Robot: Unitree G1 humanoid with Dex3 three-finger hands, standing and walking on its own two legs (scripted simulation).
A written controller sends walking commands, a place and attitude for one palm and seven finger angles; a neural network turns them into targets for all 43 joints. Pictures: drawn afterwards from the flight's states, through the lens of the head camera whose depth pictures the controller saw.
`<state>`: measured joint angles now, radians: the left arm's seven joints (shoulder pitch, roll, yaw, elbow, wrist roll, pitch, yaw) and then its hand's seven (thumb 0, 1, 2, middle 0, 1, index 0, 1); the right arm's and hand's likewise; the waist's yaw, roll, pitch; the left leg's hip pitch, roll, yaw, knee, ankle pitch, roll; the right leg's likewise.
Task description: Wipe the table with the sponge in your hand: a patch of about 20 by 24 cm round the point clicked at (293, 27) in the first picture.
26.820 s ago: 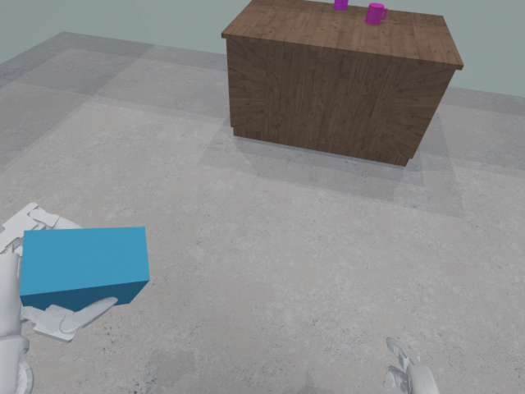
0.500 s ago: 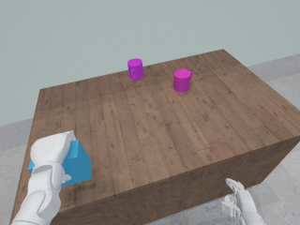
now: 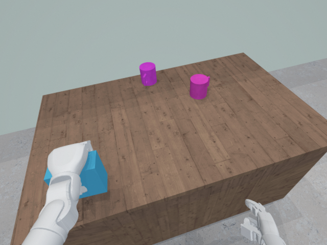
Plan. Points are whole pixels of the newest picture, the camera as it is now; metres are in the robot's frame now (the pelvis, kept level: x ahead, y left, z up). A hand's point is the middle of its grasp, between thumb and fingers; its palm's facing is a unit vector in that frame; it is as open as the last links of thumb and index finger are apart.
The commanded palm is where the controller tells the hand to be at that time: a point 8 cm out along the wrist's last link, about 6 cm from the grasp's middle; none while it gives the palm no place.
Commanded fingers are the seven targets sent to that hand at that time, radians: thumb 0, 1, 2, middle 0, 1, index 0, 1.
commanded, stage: move the sponge above the wiping area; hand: left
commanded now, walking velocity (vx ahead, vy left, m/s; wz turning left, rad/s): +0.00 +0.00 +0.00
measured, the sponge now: (81, 180) +0.27 +0.28 -0.02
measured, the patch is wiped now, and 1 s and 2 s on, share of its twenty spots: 0.00 0.00 0.00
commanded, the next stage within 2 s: lower the sponge onto the table in 0.78 s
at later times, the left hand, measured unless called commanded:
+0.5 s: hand (82, 166) +0.29 +0.28 +0.02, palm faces -0.07 -0.05 -1.00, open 10.2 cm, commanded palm +0.26 +0.27 +0.08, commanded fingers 0.00 0.10 1.30 -1.20 -1.60 -1.20 -1.60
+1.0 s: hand (76, 169) +0.28 +0.28 +0.02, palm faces -0.06 -0.06 -1.00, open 10.2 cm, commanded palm +0.25 +0.28 +0.08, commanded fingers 0.00 0.10 1.30 -1.20 -1.60 -1.20 -1.60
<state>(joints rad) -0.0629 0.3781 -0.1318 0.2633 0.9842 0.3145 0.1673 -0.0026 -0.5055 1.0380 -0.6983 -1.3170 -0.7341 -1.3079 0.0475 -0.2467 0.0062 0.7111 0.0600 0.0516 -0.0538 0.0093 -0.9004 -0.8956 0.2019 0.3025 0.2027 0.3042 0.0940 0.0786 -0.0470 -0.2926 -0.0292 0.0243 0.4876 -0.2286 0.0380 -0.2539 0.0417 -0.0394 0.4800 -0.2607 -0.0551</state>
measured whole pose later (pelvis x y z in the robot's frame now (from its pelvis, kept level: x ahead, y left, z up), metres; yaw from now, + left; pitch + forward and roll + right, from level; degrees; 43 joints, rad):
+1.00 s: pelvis +0.00 -0.01 +0.00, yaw +0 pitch +2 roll +0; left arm -0.09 0.38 -0.10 0.35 0.98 0.31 0.19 0.00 -0.51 1.04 -0.70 -1.32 -0.73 -1.31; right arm 0.04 -0.25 0.00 0.71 0.07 0.07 -0.05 0.01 -0.90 -0.90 0.20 0.30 0.20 0.30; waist 0.09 0.07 -0.06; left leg -0.30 -0.02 0.02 0.49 -0.23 0.03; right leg -0.25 0.05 -0.04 0.47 -0.26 -0.06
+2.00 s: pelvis +0.00 +0.00 -0.01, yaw +0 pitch +5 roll -1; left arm -0.13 0.34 -0.10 0.52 1.00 0.28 0.29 0.00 -0.50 1.04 -0.70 -1.32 -0.73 -1.31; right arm 0.10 -0.26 -0.03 0.73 0.07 0.08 -0.04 0.01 -0.90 -0.90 0.20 0.30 0.20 0.30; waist 0.06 0.06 -0.08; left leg -0.39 -0.02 0.02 0.56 -0.26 0.04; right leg -0.34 0.05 -0.04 0.53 -0.28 -0.05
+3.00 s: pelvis -0.01 +0.00 -0.02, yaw +0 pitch +12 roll -2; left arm -0.45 0.43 -0.01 0.92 1.04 0.17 0.34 0.02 -0.52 1.05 -0.71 -1.31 -0.74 -1.31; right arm 0.20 -0.27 -0.03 0.74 0.07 0.11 -0.05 0.01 -0.90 -0.90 0.20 0.30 0.20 0.30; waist 0.00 0.04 -0.13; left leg -0.63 -0.01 0.00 0.71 -0.29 0.04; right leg -0.57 0.06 -0.06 0.66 -0.30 -0.06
